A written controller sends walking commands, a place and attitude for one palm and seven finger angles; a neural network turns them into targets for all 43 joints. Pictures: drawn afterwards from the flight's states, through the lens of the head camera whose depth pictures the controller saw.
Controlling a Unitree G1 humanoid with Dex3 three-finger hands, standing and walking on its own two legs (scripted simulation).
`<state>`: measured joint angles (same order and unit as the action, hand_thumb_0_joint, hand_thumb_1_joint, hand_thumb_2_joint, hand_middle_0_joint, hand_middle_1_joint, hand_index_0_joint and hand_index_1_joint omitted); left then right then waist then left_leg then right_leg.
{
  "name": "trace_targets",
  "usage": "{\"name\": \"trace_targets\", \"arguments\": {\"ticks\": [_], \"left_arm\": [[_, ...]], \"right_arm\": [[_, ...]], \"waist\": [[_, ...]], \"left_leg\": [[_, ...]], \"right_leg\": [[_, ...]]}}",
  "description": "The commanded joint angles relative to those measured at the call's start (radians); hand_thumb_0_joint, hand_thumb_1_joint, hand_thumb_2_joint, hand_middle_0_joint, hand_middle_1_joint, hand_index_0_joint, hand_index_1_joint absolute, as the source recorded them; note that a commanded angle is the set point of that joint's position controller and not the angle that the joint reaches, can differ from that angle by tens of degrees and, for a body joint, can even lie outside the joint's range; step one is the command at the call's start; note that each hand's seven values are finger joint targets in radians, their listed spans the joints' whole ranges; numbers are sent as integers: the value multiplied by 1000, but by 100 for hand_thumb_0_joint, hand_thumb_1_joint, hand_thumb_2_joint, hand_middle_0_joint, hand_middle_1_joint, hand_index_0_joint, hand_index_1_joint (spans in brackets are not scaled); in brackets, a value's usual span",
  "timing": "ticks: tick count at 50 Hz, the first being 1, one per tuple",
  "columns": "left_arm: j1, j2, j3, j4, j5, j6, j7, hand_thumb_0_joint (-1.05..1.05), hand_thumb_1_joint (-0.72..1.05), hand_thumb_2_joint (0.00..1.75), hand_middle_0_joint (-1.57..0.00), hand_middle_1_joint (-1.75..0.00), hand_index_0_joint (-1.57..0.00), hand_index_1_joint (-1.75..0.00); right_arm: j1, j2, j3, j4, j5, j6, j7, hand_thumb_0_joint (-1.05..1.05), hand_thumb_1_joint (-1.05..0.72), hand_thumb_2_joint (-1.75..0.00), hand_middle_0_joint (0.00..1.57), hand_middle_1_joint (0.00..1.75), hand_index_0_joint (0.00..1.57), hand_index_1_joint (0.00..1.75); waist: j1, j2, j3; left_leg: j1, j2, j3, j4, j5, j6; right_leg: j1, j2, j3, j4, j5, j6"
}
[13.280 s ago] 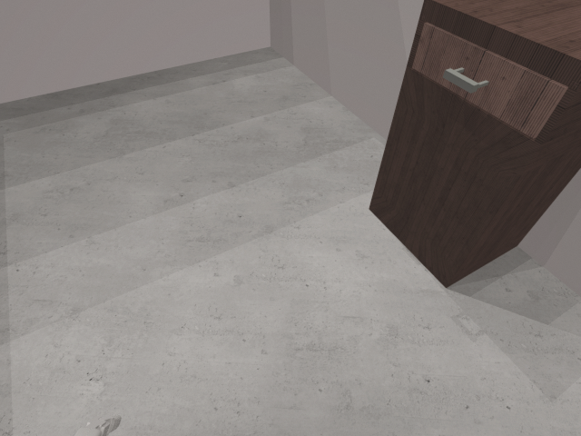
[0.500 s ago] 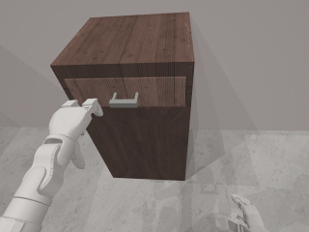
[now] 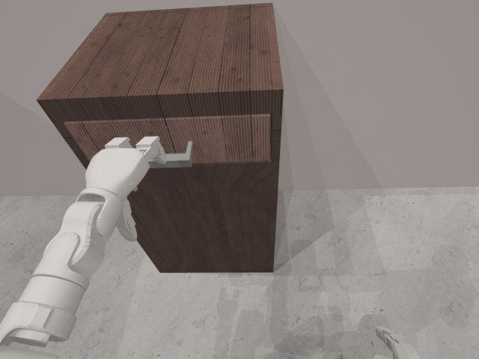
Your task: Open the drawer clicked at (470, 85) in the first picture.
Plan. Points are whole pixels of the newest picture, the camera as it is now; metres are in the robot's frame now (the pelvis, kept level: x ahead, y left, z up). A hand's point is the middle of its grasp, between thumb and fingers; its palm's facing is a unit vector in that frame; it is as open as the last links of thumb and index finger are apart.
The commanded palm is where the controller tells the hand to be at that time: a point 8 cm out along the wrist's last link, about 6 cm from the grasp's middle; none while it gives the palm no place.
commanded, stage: move the hooked fingers above the handle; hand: left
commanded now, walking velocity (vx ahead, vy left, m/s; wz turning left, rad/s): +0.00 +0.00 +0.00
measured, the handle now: (170, 153) +0.52 +0.21 +0.02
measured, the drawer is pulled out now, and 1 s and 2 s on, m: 0.00 0.00 0.00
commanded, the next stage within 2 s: none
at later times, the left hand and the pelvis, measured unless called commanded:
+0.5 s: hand (159, 162) +0.44 +0.19 +0.08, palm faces +0.02 -0.07 -1.00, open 13.9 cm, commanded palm +0.42 +0.22 +0.14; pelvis +0.01 +0.01 -0.01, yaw +0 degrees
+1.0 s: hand (181, 147) +0.49 +0.16 +0.07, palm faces +0.06 -0.04 -1.00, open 13.9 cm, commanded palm +0.47 +0.21 +0.13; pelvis +0.01 +0.00 -0.01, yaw -2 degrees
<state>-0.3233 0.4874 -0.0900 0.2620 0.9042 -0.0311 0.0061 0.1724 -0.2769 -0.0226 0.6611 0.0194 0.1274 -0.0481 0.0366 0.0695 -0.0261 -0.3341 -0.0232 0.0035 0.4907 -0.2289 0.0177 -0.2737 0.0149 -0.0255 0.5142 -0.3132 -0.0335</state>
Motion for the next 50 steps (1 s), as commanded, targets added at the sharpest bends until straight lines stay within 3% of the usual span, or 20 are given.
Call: {"name": "trace_targets", "arguments": {"ticks": [1,2,6,8,12,15,16,20,22,26,28,31,33,35,37,38,42,46,48,50], "left_arm": [[-385,278,221,-174,16,7,117,0,-50,30,-30,-120,-30,-120],[-374,289,232,-141,20,24,133,0,-50,30,-30,-120,-30,-120],[-383,228,158,-21,40,109,135,0,-50,30,-30,-120,-30,-120],[-447,182,80,-32,49,134,114,0,-50,30,-30,-120,-30,-120],[-532,146,14,-81,43,123,59,0,-50,30,-30,-120,-30,-120],[-607,117,-16,-50,40,81,47,0,-50,30,-30,-120,-30,-120],[-632,159,27,-39,43,62,54,0,-50,30,-30,-120,-30,-120],[-700,176,70,53,65,28,122,0,-50,30,-30,-120,-30,-120],[-717,241,139,148,79,41,162,0,-50,30,-30,-120,-30,-120],[-751,238,133,253,115,96,216,0,-50,30,-30,-120,-30,-120],[-783,168,56,318,119,133,208,0,-50,30,-30,-120,-30,-120],[-806,118,0,399,105,155,159,0,-50,30,-30,-120,-30,-120],[-873,85,-39,362,84,129,120,0,-50,30,-30,-120,-30,-120],[-924,75,-54,317,70,77,95,0,-50,30,-30,-120,-30,-120],[-958,89,-41,301,63,18,91,0,-50,30,-30,-120,-30,-120],[-954,128,-6,330,75,-3,104,0,-50,30,-30,-120,-30,-120],[-1030,214,79,391,115,-29,213,0,-50,30,-30,-120,-30,-120],[-947,359,220,485,147,59,321,0,-50,30,-30,-120,-30,-120],[-977,344,188,479,159,110,343,0,-50,30,-30,-120,-30,-120],[-972,358,182,505,155,151,347,0,-50,30,-30,-120,-30,-120]], "right_arm": [[-73,-90,-42,-137,5,-40,8,0,-90,-90,20,30,20,30],[-68,-92,-43,-131,6,-38,9,0,-90,-90,20,30,20,30],[-65,-104,-42,-129,16,-26,14,0,-90,-90,20,30,20,30],[-56,-108,-42,-134,18,-19,14,0,-90,-90,20,30,20,30],[-33,-110,-51,-145,12,-13,9,0,-90,-90,20,30,20,30],[-13,-103,-49,-133,10,-10,0,0,-90,-90,20,30,20,30],[-2,-105,-50,-127,8,-12,-3,0,-90,-90,20,30,20,30],[28,-92,-47,-105,6,-12,0,0,-90,-90,20,30,20,30],[37,-96,-43,-92,4,-12,1,0,-90,-90,20,30,20,30],[53,-97,-46,-89,-1,-7,8,0,-90,-90,20,30,20,30],[71,-101,-50,-88,4,-4,11,0,-90,-90,20,30,20,30],[104,-115,-62,-84,7,3,11,0,-90,-90,20,30,20,30],[127,-119,-69,-81,6,3,7,0,-90,-90,20,30,20,30],[142,-117,-75,-76,0,2,2,0,-90,-90,20,30,20,30],[162,-114,-77,-67,-3,-3,-3,0,-90,-90,20,30,20,30],[171,-114,-78,-56,-2,-2,-5,0,-90,-90,20,30,20,30],[211,-113,-72,-33,-5,-11,3,0,-90,-90,20,30,20,30],[200,-113,-62,-44,-16,-8,13,0,-90,-90,20,30,20,30],[187,-111,-62,-48,-11,-4,13,0,-90,-90,20,30,20,30],[170,-114,-58,-50,-1,0,11,0,-90,-90,20,30,20,30]], "waist": [[31,-37,-348],[32,-36,-345],[8,-99,-313],[-14,-87,-331],[-42,-66,-394],[-61,-65,-364],[-59,-77,-362],[-38,-39,-366],[-22,-55,-362],[-15,-35,-435],[-45,-47,-429],[-87,-103,-421],[-109,-116,-450],[-124,-83,-465],[-130,-75,-452],[-129,-81,-425],[-120,-25,-420],[-48,-4,-532],[-66,-29,-531],[-67,-69,-512]], "left_leg": [[141,-30,17,15,358,29],[130,-28,21,16,353,28],[104,-22,28,13,327,27],[125,-19,22,18,328,30],[192,-18,2,44,370,37],[201,-17,-9,52,348,37],[193,-13,-13,53,343,34],[173,-12,-14,66,367,26],[120,-11,-9,61,343,21],[95,-9,3,69,371,13],[94,-3,12,73,354,17],[95,-2,14,80,337,28],[120,-4,12,93,350,37],[153,-5,4,103,371,39],[146,-9,-5,110,363,42],[129,-7,-8,112,343,40],[61,-6,-13,122,320,30],[-18,-15,21,127,357,22],[-40,-12,36,120,333,25],[-63,-14,48,104,289,27]], "right_leg": [[105,4,24,-19,447,0],[104,2,25,-15,442,1],[76,8,17,-19,416,4],[55,7,13,-13,402,4],[33,10,15,-5,412,3],[-24,14,9,-5,369,1],[-28,17,7,-4,352,-2],[-58,20,0,23,343,-13],[-46,21,-2,33,328,-15],[-21,26,-3,54,348,-18],[-46,23,-3,47,351,-12],[-51,22,2,28,360,-3],[-47,18,12,25,403,5],[-66,17,18,25,420,7],[-81,19,21,26,409,6],[-103,22,21,29,387,4],[-157,31,13,62,323,-9],[-38,31,17,96,395,-13],[-12,24,22,85,422,-2],[21,21,29,65,413,5]]}}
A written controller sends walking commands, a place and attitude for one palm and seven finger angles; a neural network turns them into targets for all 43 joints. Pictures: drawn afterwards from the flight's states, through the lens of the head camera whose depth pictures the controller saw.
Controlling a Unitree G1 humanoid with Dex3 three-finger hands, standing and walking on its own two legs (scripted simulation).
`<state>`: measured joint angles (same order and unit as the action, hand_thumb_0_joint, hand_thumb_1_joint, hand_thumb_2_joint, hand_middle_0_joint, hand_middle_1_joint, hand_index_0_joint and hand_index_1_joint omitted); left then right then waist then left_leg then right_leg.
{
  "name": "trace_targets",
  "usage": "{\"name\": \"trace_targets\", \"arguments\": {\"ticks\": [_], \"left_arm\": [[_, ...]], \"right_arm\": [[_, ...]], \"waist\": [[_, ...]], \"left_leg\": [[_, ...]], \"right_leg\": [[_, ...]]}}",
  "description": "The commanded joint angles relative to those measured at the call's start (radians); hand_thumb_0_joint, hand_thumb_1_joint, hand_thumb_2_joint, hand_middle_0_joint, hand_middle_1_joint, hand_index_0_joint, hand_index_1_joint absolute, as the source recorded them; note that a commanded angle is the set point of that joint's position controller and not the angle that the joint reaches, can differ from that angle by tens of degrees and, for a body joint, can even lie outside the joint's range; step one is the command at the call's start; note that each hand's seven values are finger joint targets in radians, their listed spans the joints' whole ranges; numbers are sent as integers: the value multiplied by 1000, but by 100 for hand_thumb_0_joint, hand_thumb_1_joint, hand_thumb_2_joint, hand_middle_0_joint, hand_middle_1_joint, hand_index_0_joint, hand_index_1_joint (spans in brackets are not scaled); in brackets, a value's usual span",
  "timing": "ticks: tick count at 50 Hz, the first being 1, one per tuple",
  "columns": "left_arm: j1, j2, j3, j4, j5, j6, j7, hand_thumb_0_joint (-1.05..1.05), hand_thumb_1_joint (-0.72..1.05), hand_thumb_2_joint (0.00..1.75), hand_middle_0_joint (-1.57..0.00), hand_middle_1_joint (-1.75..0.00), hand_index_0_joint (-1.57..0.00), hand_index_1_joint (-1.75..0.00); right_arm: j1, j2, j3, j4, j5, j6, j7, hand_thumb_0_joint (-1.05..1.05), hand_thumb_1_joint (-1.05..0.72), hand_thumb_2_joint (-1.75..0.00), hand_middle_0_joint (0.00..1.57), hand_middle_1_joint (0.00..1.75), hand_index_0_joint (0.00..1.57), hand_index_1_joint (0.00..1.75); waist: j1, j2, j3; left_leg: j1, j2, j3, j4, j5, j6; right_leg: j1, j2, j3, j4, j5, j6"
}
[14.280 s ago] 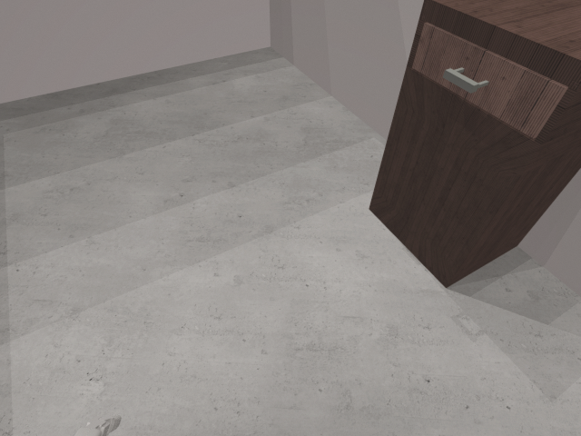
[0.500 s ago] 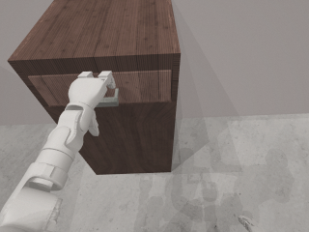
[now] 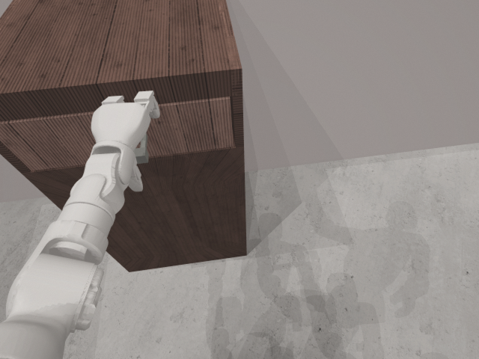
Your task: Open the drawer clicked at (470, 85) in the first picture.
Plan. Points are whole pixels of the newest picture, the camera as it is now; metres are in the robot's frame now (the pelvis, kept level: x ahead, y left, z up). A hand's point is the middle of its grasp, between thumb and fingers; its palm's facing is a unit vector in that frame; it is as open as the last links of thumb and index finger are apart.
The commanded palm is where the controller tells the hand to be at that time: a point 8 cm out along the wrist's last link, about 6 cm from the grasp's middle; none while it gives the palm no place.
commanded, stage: move the hooked fingers above the handle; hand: left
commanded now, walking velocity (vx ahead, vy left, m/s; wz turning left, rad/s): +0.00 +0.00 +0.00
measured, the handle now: (121, 149) +0.51 +0.23 +0.03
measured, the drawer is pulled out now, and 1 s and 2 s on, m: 0.00 0.00 0.00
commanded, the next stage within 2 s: lower the fingers behind the handle in 1.92 s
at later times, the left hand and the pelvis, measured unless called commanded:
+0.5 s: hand (121, 150) +0.47 +0.20 +0.07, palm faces -0.05 -0.05 -1.00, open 13.8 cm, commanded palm +0.47 +0.23 +0.14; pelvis +0.00 +0.00 +0.00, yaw +2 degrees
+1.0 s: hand (112, 141) +0.47 +0.21 +0.09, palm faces -0.03 -0.02 -1.00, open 13.5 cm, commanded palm +0.46 +0.24 +0.15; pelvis -0.02 +0.01 +0.00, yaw -1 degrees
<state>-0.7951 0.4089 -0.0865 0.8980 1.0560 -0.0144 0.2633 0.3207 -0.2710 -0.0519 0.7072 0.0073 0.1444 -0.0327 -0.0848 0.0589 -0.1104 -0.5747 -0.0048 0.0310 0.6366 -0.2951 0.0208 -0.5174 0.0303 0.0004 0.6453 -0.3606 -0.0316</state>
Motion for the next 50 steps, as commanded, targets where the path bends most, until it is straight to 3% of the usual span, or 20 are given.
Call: {"name": "trace_targets", "arguments": {"ticks": [1,3,6,8,10,12,16,19,21,24,26,28,29,32,35,37,40,41,44,50], "left_arm": [[-494,452,190,-114,-10,148,81,0,-50,30,-30,-120,-30,-120],[-501,476,187,-113,-19,157,51,0,-50,30,-30,-120,-30,-120],[-475,469,160,-32,-28,163,-10,0,-50,30,-30,-120,-30,-120],[-465,409,98,11,-28,153,-56,0,-50,30,-30,-120,-30,-120],[-450,409,87,23,-23,117,-101,0,-50,30,-30,-120,-30,-120],[-459,380,66,-20,-33,66,-134,0,-50,30,-30,-120,-30,-120],[-496,274,-9,-105,-54,-42,-167,0,-50,30,-30,-120,-30,-120],[-544,288,19,-177,-57,-100,-132,0,-50,30,-30,-120,-30,-120],[-610,325,54,-227,-55,-121,-90,0,-50,30,-30,-120,-30,-120],[-637,364,107,-224,-33,-96,1,0,-50,30,-30,-120,-30,-120],[-629,450,182,-173,-19,-47,49,0,-50,30,-30,-120,-30,-120],[-621,460,188,-150,-6,17,80,0,-50,30,-30,-120,-30,-120],[-642,440,162,-135,-6,44,86,0,-50,30,-30,-120,-30,-120],[-668,493,186,-105,-8,101,88,0,-50,30,-30,-120,-30,-120],[-687,488,161,-60,-5,139,66,0,-50,30,-30,-120,-30,-120],[-685,541,197,-76,4,130,50,0,-50,30,-30,-120,-30,-120],[-641,481,151,-33,7,121,20,0,-50,30,-30,-120,-30,-120],[-631,495,165,-17,-3,107,8,0,-50,30,-30,-120,-30,-120],[-581,539,201,-29,-13,66,-16,0,-50,30,-30,-120,-30,-120],[-547,479,154,3,13,32,-23,0,-50,30,-30,-120,-30,-120]], "right_arm": [[12,-122,-27,-97,14,-14,-10,0,-90,-90,20,30,20,30],[6,-125,-27,-101,23,-12,-23,0,-90,-90,20,30,20,30],[-4,-130,-19,-101,34,-11,-40,0,-90,-90,20,30,20,30],[6,-138,-18,-101,36,-17,-49,0,-90,-90,20,30,20,30],[22,-146,-20,-103,38,-25,-54,0,-90,-90,20,30,20,30],[39,-141,-23,-116,35,-31,-56,0,-90,-90,20,30,20,30],[67,-135,-35,-119,30,-47,-51,0,-90,-90,20,30,20,30],[88,-131,-46,-110,21,-54,-43,0,-90,-90,20,30,20,30],[104,-134,-49,-96,15,-57,-38,0,-90,-90,20,30,20,30],[112,-130,-53,-85,9,-59,-25,0,-90,-90,20,30,20,30],[118,-139,-48,-72,2,-57,-18,0,-90,-90,20,30,20,30],[103,-136,-45,-75,5,-49,-13,0,-90,-90,20,30,20,30],[96,-135,-43,-71,7,-47,-12,0,-90,-90,20,30,20,30],[76,-138,-33,-68,13,-36,-16,0,-90,-90,20,30,20,30],[56,-134,-21,-71,21,-30,-29,0,-90,-90,20,30,20,30],[51,-133,-16,-81,21,-28,-38,0,-90,-90,20,30,20,30],[34,-124,-10,-97,24,-28,-52,0,-90,-90,20,30,20,30],[37,-124,-9,-99,26,-30,-56,0,-90,-90,20,30,20,30],[36,-128,-9,-114,27,-35,-66,0,-90,-90,20,30,20,30],[67,-136,-20,-109,26,-53,-62,0,-90,-90,20,30,20,30]], "waist": [[50,-99,-429],[48,-110,-434],[28,-150,-347],[3,-144,-275],[-6,-127,-255],[-10,-100,-295],[-46,-96,-274],[-40,-15,-320],[-46,-13,-367],[-29,49,-430],[-12,35,-452],[-9,18,-463],[-20,12,-445],[-13,-1,-443],[-17,-30,-395],[2,-12,-444],[-4,-50,-372],[-9,-95,-360],[15,-88,-369],[-1,-65,-310]], "left_leg": [[165,-34,23,-47,340,29],[162,-36,31,-68,295,33],[133,-35,33,-89,228,38],[139,-31,34,-98,183,41],[149,-27,29,-93,177,43],[177,-30,29,-78,202,46],[210,-30,9,-44,210,48],[250,-33,-5,-18,241,45],[257,-31,-13,6,280,44],[274,-32,-19,22,333,36],[239,-30,-17,28,375,33],[228,-31,-11,25,385,32],[219,-32,-5,19,373,32],[206,-32,-3,-5,340,32],[196,-29,-3,-34,282,34],[212,-27,-3,-42,299,35],[190,-25,0,-62,241,36],[180,-22,-4,-65,226,39],[178,-23,2,-71,213,40],[170,-14,1,-66,176,35]], "right_leg": [[299,1,11,-78,475,10],[330,-8,21,-95,472,22],[317,-16,29,-129,420,32],[255,-18,30,-151,366,34],[229,-18,31,-154,350,31],[236,-20,38,-146,378,30],[157,-12,39,-141,355,25],[103,-3,34,-116,335,14],[93,1,30,-96,351,11],[69,13,11,-59,359,2],[99,16,1,-41,400,-1],[120,17,-5,-39,421,4],[121,17,-6,-46,420,6],[158,14,-4,-61,403,10],[155,12,-6,-84,343,13],[195,8,0,-84,359,11],[180,6,-3,-105,307,14],[194,3,1,-115,295,17],[215,-1,10,-116,294,18],[126,5,4,-121,221,12]]}}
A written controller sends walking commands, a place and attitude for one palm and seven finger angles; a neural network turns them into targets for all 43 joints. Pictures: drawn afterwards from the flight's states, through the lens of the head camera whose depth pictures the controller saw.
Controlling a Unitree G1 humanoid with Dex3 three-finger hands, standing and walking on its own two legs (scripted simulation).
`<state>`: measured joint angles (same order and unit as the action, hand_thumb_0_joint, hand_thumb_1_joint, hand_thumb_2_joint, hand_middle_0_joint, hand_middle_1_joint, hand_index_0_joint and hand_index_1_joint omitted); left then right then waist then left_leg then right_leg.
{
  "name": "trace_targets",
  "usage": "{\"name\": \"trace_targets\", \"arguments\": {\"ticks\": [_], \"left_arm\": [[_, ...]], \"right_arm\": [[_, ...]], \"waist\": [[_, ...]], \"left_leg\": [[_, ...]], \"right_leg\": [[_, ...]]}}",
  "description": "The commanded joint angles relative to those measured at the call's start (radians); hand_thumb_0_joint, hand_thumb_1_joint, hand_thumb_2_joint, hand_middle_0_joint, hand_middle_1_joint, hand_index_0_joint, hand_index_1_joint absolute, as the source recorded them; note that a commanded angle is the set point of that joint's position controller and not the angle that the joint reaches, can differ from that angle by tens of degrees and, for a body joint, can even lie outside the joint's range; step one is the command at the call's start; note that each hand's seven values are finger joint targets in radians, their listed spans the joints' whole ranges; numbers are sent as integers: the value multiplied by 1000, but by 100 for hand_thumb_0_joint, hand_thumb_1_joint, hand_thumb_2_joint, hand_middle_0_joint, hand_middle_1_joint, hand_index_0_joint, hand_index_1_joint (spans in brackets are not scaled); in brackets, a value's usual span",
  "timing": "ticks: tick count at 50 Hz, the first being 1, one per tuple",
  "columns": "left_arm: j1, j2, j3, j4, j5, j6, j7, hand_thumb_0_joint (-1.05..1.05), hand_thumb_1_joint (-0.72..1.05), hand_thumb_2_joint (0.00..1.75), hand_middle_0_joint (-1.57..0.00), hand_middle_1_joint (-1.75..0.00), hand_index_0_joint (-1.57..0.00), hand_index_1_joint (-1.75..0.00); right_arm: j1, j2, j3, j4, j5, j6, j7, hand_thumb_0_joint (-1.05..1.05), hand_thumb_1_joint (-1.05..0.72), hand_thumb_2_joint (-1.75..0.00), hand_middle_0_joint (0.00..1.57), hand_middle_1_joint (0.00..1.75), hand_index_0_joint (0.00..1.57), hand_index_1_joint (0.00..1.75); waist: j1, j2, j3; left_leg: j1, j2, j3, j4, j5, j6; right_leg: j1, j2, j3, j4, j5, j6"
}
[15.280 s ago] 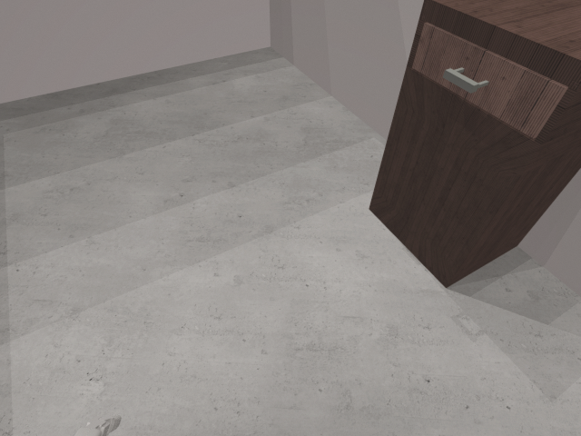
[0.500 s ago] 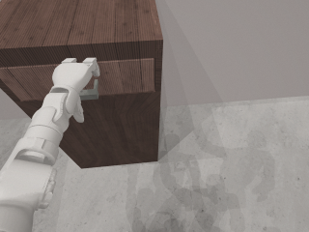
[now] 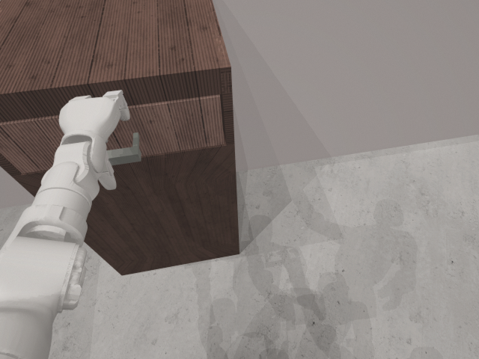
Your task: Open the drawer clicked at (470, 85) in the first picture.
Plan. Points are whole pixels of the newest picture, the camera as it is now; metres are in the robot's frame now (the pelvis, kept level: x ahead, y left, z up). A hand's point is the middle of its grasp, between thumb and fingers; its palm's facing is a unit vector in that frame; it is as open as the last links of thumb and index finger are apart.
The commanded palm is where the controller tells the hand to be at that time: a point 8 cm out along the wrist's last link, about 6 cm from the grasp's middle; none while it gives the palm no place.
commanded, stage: move the hooked fingers above the handle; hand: left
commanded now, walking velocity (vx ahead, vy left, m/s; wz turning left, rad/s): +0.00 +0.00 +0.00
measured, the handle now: (114, 149) +0.52 +0.23 +0.03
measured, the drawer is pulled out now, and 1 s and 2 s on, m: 0.00 0.00 0.00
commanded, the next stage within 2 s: lower the fingers behind the handle in 0.92 s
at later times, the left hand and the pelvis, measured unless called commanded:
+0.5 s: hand (101, 142) +0.48 +0.22 +0.09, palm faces -0.02 -0.03 -1.00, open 13.7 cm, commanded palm +0.47 +0.23 +0.15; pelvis +0.01 +0.00 +0.00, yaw +1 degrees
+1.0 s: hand (103, 142) +0.48 +0.22 +0.09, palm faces -0.01 -0.04 -1.00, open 13.8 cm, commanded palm +0.46 +0.22 +0.15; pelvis +0.02 +0.00 +0.00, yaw +1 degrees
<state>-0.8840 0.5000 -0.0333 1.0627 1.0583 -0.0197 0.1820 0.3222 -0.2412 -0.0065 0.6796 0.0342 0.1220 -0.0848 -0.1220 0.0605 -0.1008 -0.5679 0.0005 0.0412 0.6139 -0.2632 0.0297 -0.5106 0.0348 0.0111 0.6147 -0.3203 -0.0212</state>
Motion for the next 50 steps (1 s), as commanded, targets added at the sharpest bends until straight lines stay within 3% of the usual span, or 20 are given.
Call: {"name": "trace_targets", "arguments": {"ticks": [1,5,6,7,11,13,15,16,20,21,22,25,27,32,36,40,43,46,47,50], "left_arm": [[-465,373,87,-163,6,30,53,0,-50,30,-30,-120,-30,-120],[-512,307,42,-192,-12,17,52,0,-50,30,-30,-120,-30,-120],[-532,317,55,-216,-16,8,53,0,-50,30,-30,-120,-30,-120],[-515,336,72,-210,-15,11,58,0,-50,30,-30,-120,-30,-120],[-521,303,52,-201,-21,25,61,0,-50,30,-30,-120,-30,-120],[-500,318,64,-205,-17,29,65,0,-50,30,-30,-120,-30,-120],[-514,266,28,-222,-19,33,61,0,-50,30,-30,-120,-30,-120],[-519,268,34,-234,-21,26,59,0,-50,30,-30,-120,-30,-120],[-479,252,31,-247,-18,32,58,0,-50,30,-30,-120,-30,-120],[-486,252,31,-256,-20,27,54,0,-50,30,-30,-120,-30,-120],[-465,263,43,-248,-18,28,54,0,-50,30,-30,-120,-30,-120],[-468,227,14,-249,-22,33,50,0,-50,30,-30,-120,-30,-120],[-459,263,43,-253,-21,27,48,0,-50,30,-30,-120,-30,-120],[-465,181,-11,-296,-30,22,41,0,-50,30,-30,-120,-30,-120],[-433,165,-7,-331,-42,22,36,0,-50,30,-30,-120,-30,-120],[-398,216,34,-322,-38,33,36,0,-50,30,-30,-120,-30,-120],[-418,169,-8,-336,-38,40,34,0,-50,30,-30,-120,-30,-120],[-400,229,41,-351,-37,40,30,0,-50,30,-30,-120,-30,-120],[-400,214,25,-366,-35,40,28,0,-50,30,-30,-120,-30,-120],[-370,179,3,-356,-42,46,20,0,-50,30,-30,-120,-30,-120]], "right_arm": [[69,-166,-66,-84,-2,-32,-7,0,-90,-90,20,30,20,30],[103,-173,-81,-67,-4,-40,6,0,-90,-90,20,30,20,30],[105,-173,-84,-64,-7,-40,9,0,-90,-90,20,30,20,30],[108,-175,-85,-62,-9,-40,10,0,-90,-90,20,30,20,30],[110,-177,-86,-53,-10,-37,17,0,-90,-90,20,30,20,30],[105,-178,-87,-53,-10,-35,19,0,-90,-90,20,30,20,30],[102,-175,-89,-54,-12,-36,25,0,-90,-90,20,30,20,30],[105,-176,-90,-52,-14,-35,27,0,-90,-90,20,30,20,30],[93,-174,-92,-59,-16,-35,31,0,-90,-90,20,30,20,30],[94,-174,-91,-57,-18,-33,30,0,-90,-90,20,30,20,30],[95,-174,-91,-61,-16,-32,30,0,-90,-90,20,30,20,30],[85,-171,-91,-62,-15,-34,31,0,-90,-90,20,30,20,30],[87,-172,-88,-63,-16,-30,31,0,-90,-90,20,30,20,30],[82,-162,-92,-63,-18,-26,39,0,-90,-90,20,30,20,30],[76,-161,-97,-65,-23,-21,45,0,-90,-90,20,30,20,30],[59,-162,-93,-67,-18,-11,44,0,-90,-90,20,30,20,30],[52,-160,-94,-65,-18,-8,47,0,-90,-90,20,30,20,30],[47,-164,-94,-69,-20,-3,44,0,-90,-90,20,30,20,30],[43,-161,-94,-74,-19,-2,44,0,-90,-90,20,30,20,30],[33,-157,-93,-78,-17,3,43,0,-90,-90,20,30,20,30]], "waist": [[32,-64,-335],[9,-23,-354],[5,-32,-370],[17,-12,-393],[7,-32,-362],[20,-13,-369],[14,15,-352],[12,-13,-370],[23,2,-376],[16,-37,-387],[30,-20,-393],[16,-37,-350],[27,-31,-376],[21,-19,-386],[28,-46,-414],[42,-55,-381],[31,-30,-361],[47,-43,-395],[47,-25,-417],[46,-34,-383]], "left_leg": [[166,-22,-7,-38,153,28],[221,-19,-14,-26,176,27],[228,-18,-17,-18,198,29],[236,-20,-15,-17,207,29],[221,-21,-21,-16,223,28],[224,-21,-20,-15,227,27],[248,-19,-21,-17,236,24],[255,-17,-25,-15,257,26],[271,-16,-23,-13,260,25],[267,-17,-26,-9,277,29],[265,-18,-25,-13,275,27],[261,-19,-23,-15,247,29],[262,-20,-25,-13,277,29],[301,-20,-28,-3,324,27],[324,-22,-27,7,385,28],[283,-28,-21,1,366,28],[303,-25,-22,0,376,26],[301,-27,-19,1,392,28],[311,-30,-16,5,407,28],[304,-30,-11,1,394,27]], "right_leg": [[132,0,1,-93,191,2],[73,7,-8,-87,185,-1],[86,7,-5,-86,203,-2],[94,8,-2,-80,213,-2],[90,10,-9,-81,231,-4],[91,11,-10,-74,236,-6],[63,14,-17,-76,226,-9],[80,14,-18,-77,242,-10],[75,16,-19,-74,244,-10],[97,15,-17,-74,268,-8],[100,15,-18,-70,267,-9],[79,14,-19,-80,248,-6],[104,13,-15,-71,280,-8],[91,13,-20,-66,312,-9],[124,14,-23,-62,375,-9],[150,9,-20,-55,403,-8],[121,10,-24,-59,393,-10],[164,8,-19,-56,413,-12],[170,6,-15,-51,439,-10],[163,7,-20,-55,438,-9]]}}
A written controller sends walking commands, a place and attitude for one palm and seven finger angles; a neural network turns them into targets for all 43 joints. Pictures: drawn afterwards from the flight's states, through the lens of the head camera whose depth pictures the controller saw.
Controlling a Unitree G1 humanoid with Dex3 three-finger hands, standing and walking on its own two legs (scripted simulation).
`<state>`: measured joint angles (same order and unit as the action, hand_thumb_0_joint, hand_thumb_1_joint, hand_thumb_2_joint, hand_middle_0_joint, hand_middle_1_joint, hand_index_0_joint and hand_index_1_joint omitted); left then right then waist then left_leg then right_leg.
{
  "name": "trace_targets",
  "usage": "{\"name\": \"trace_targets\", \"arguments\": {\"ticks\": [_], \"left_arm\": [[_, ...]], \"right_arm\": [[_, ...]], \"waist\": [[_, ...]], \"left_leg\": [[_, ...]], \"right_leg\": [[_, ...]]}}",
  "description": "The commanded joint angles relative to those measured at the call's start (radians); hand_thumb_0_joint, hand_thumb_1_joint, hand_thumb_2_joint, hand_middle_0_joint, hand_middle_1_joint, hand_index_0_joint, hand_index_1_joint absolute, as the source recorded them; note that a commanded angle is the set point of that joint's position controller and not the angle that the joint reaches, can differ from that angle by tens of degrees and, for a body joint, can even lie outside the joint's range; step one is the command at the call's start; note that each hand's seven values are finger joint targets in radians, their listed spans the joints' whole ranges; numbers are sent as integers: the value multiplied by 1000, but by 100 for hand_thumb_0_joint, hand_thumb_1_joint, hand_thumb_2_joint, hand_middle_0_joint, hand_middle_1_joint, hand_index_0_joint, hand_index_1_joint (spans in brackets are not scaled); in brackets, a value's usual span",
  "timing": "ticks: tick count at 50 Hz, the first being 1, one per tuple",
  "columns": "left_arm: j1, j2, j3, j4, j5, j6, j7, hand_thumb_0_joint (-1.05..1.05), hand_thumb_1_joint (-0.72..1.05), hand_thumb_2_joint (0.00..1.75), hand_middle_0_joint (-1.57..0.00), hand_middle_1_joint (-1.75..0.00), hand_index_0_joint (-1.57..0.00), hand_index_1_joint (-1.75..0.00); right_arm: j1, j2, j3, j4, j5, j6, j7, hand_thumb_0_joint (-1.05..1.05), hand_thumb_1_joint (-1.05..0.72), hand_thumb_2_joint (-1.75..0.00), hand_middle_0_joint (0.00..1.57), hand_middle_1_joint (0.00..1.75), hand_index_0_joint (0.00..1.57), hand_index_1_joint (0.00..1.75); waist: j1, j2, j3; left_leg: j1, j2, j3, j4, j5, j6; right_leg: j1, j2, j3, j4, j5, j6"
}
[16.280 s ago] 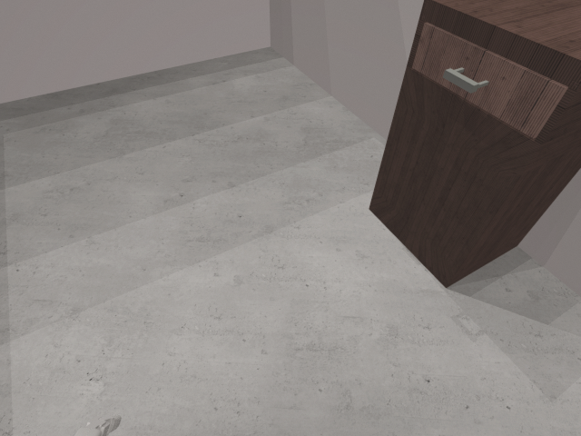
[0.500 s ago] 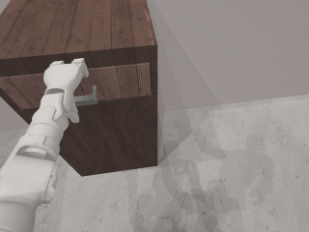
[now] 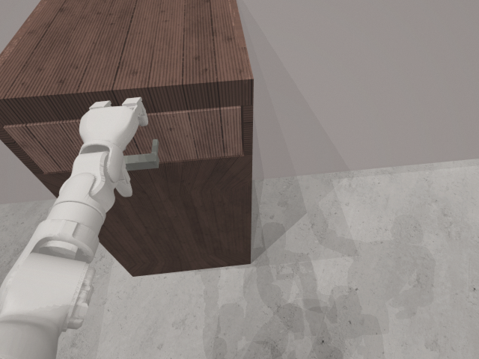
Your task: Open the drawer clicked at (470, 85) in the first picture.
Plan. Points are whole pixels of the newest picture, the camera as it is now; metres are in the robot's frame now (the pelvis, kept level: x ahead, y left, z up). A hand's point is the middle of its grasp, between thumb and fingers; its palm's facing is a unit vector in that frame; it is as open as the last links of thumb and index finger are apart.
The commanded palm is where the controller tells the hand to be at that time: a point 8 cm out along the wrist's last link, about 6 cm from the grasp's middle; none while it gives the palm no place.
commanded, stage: lower the fingers behind the handle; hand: left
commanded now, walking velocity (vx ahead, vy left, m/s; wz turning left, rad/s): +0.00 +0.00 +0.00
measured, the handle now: (133, 154) +0.51 +0.22 +0.03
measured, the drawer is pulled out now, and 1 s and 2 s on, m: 0.00 0.00 0.00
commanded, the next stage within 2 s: lift the fingers back up to retry in 1.62 s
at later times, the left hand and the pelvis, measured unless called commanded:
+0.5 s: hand (134, 157) +0.47 +0.20 +0.06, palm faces +0.00 -0.04 -1.00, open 13.7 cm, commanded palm +0.45 +0.21 +0.11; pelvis +0.00 +0.00 -0.01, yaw +0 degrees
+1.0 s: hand (130, 167) +0.46 +0.21 +0.04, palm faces -0.03 -0.03 -1.00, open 13.7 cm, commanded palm +0.46 +0.21 +0.08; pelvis -0.02 +0.00 -0.02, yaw +0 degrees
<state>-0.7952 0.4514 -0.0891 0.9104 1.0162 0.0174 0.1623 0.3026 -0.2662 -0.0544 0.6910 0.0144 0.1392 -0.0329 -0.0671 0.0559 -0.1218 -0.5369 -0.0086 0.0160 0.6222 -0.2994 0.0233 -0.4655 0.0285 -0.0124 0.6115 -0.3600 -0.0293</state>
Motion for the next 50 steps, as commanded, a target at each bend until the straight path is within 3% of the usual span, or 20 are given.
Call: {"name": "trace_targets", "arguments": {"ticks": [1,2,4,6,10,12,14,16,17,20,23,25,31,34,38,41,43,44,46,50], "left_arm": [[-464,242,70,-204,0,5,35,0,-50,30,-30,-120,-30,-120],[-445,216,47,-175,1,10,31,0,-50,30,-30,-120,-30,-120],[-429,245,68,-143,3,13,28,0,-50,30,-30,-120,-30,-120],[-431,247,69,-162,1,1,23,0,-50,30,-30,-120,-30,-120],[-467,205,37,-177,10,-25,34,0,-50,30,-30,-120,-30,-120],[-500,250,72,-194,12,-47,49,0,-50,30,-30,-120,-30,-120],[-507,247,75,-217,12,-59,70,0,-50,30,-30,-120,-30,-120],[-490,261,100,-200,16,-61,95,0,-50,30,-30,-120,-30,-120],[-479,273,112,-171,23,-53,109,0,-50,30,-30,-120,-30,-120],[-478,229,82,-118,25,-15,136,0,-50,30,-30,-120,-30,-120],[-482,293,118,-73,37,21,147,0,-50,30,-30,-120,-30,-120],[-472,242,75,-29,37,47,143,0,-50,30,-30,-120,-30,-120],[-479,257,64,66,49,77,118,0,-50,30,-30,-120,-30,-120],[-445,253,59,89,51,69,107,0,-50,30,-30,-120,-30,-120],[-446,244,47,104,40,43,88,0,-50,30,-30,-120,-30,-120],[-520,280,73,-6,29,-33,86,0,-50,30,-30,-120,-30,-120],[-519,272,73,-39,45,-70,110,0,-50,30,-30,-120,-30,-120],[-488,239,50,-11,55,-67,121,0,-50,30,-30,-120,-30,-120],[-478,201,35,23,57,-57,136,0,-50,30,-30,-120,-30,-120],[-483,225,57,74,50,-17,174,0,-50,30,-30,-120,-30,-120]], "right_arm": [[55,-135,-45,-87,4,-15,-8,0,-90,-90,20,30,20,30],[52,-134,-45,-87,6,-14,-9,0,-90,-90,20,30,20,30],[56,-140,-42,-85,6,-12,-13,0,-90,-90,20,30,20,30],[56,-141,-41,-91,5,-10,-14,0,-90,-90,20,30,20,30],[68,-135,-48,-86,4,-16,-15,0,-90,-90,20,30,20,30],[81,-137,-50,-81,0,-20,-17,0,-90,-90,20,30,20,30],[87,-133,-50,-81,-4,-23,-19,0,-90,-90,20,30,20,30],[96,-133,-53,-71,-10,-24,-16,0,-90,-90,20,30,20,30],[99,-132,-51,-67,-8,-24,-15,0,-90,-90,20,30,20,30],[105,-133,-52,-56,-7,-27,-8,0,-90,-90,20,30,20,30],[109,-142,-48,-49,-5,-22,-11,0,-90,-90,20,30,20,30],[109,-138,-45,-49,-1,-21,-10,0,-90,-90,20,30,20,30],[114,-144,-35,-51,4,-18,-20,0,-90,-90,20,30,20,30],[117,-143,-32,-62,6,-22,-24,0,-90,-90,20,30,20,30],[128,-147,-30,-72,9,-32,-31,0,-90,-90,20,30,20,30],[141,-146,-36,-79,2,-49,-36,0,-90,-90,20,30,20,30],[153,-138,-45,-72,-3,-56,-40,0,-90,-90,20,30,20,30],[156,-136,-45,-66,-4,-58,-35,0,-90,-90,20,30,20,30],[169,-136,-47,-55,-4,-63,-26,0,-90,-90,20,30,20,30],[189,-143,-47,-40,-4,-64,-16,0,-90,-90,20,30,20,30]], "waist": [[-14,-52,-361],[-16,-42,-330],[-14,-65,-303],[-10,-59,-329],[-31,-27,-321],[-32,-41,-358],[-28,-7,-406],[-23,-17,-427],[-22,-6,-412],[-39,-37,-364],[-37,-65,-381],[-44,-59,-343],[-57,-78,-288],[-49,-68,-283],[-66,-101,-262],[-70,-66,-333],[-69,-18,-383],[-66,11,-364],[-77,-20,-331],[-82,-37,-334]], "left_leg": [[269,-19,10,-8,432,34],[259,-20,11,-11,405,34],[229,-21,13,-15,372,34],[228,-23,13,-13,382,34],[253,-17,4,3,361,32],[244,-18,1,12,368,35],[254,-22,2,26,397,34],[248,-21,-2,38,428,31],[233,-19,-1,38,419,29],[196,-18,6,41,380,29],[154,-21,12,38,352,31],[139,-23,16,30,323,29],[85,-22,17,22,231,33],[74,-19,18,21,196,33],[38,-19,16,30,143,37],[57,-16,8,52,161,42],[81,-18,5,72,177,42],[79,-17,5,78,181,38],[63,-14,-1,89,177,36],[32,-15,-2,100,168,37]], "right_leg": [[124,12,2,-55,471,-1],[101,13,2,-57,448,0],[99,12,4,-61,433,1],[117,9,8,-56,445,-2],[42,14,5,-51,386,-2],[59,13,11,-41,404,0],[64,14,14,-26,434,-2],[65,17,7,-14,447,-4],[52,18,5,-8,439,-3],[22,21,0,-15,412,-1],[60,15,9,-13,430,4],[40,16,3,-21,401,3],[16,13,11,-41,313,6],[0,13,12,-38,269,5],[-23,12,17,-39,228,11],[-15,11,28,-22,243,10],[-39,15,29,-2,245,8],[-71,19,23,3,237,4],[-117,26,11,6,209,2],[-130,30,6,18,202,3]]}}
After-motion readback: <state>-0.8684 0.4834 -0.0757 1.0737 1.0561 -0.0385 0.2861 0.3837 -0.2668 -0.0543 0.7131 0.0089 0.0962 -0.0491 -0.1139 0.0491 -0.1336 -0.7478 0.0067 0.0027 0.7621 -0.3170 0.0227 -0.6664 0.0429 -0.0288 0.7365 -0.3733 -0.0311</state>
